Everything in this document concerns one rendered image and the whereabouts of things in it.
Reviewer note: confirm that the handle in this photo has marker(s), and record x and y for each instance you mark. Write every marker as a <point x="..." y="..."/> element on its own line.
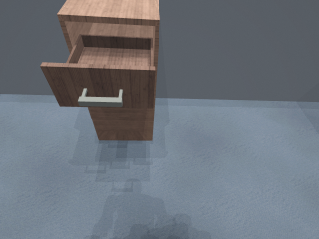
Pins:
<point x="86" y="101"/>

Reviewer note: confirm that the cabinet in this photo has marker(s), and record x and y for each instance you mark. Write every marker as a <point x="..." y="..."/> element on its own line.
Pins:
<point x="127" y="18"/>

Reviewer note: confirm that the drawer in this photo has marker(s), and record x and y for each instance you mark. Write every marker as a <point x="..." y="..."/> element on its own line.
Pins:
<point x="104" y="65"/>

